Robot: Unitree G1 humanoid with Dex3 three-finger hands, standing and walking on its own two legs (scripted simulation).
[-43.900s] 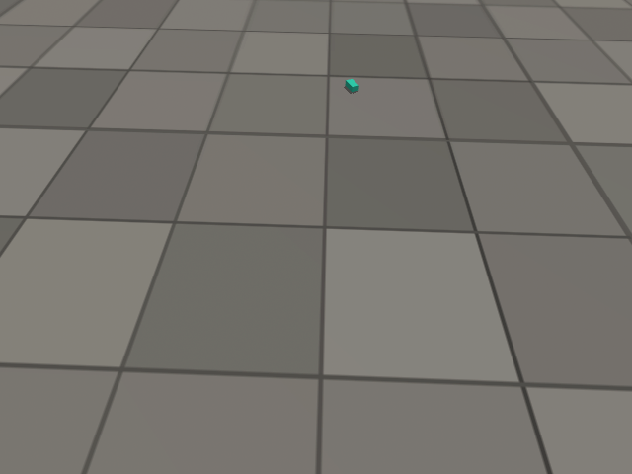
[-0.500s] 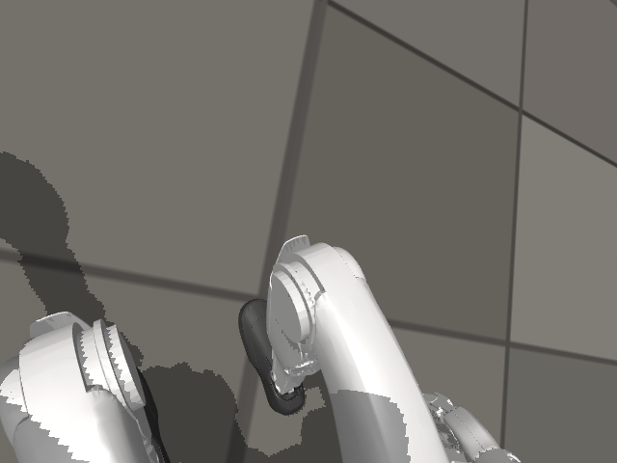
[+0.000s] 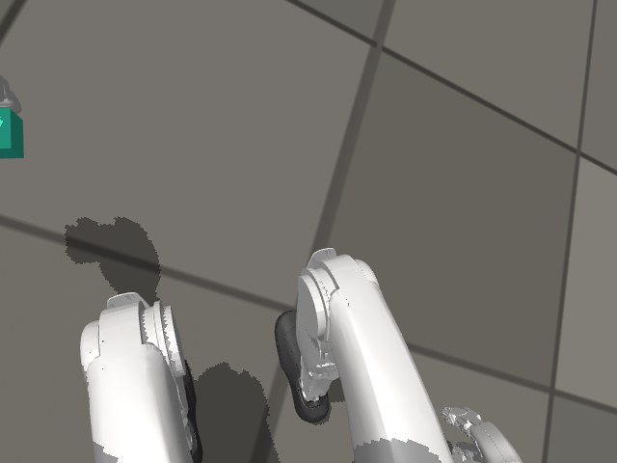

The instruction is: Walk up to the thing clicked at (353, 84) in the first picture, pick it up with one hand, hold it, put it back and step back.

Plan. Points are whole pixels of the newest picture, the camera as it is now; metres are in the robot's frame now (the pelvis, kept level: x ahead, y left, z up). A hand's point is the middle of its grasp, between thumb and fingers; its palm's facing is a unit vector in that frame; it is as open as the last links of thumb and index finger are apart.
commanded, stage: lift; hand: left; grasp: from above
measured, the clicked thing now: out of the picture +0.52 +0.31 -0.17
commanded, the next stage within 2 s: hold in 1.36 s
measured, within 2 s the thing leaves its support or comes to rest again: neither
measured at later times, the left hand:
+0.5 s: hand out of the picture +0.42 +0.30 +0.07, palm faces -0.42 -0.07 -0.90, open 7.5 cm
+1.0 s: hand out of the picture +0.36 +0.28 +0.23, palm faces -0.44 -0.08 -0.89, open 7.5 cm
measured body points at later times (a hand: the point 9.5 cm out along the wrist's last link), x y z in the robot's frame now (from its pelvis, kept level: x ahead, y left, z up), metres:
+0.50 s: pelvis +0.00 +0.00 +0.13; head +0.17 +0.04 +0.54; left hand +0.44 +0.30 +0.12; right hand +0.13 -0.25 +0.00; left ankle +0.08 +0.11 -0.34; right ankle +0.12 -0.12 -0.34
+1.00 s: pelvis +0.04 +0.00 +0.30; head +0.11 +0.02 +0.74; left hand +0.38 +0.28 +0.28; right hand +0.17 -0.26 +0.18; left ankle +0.08 +0.11 -0.34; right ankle +0.12 -0.12 -0.34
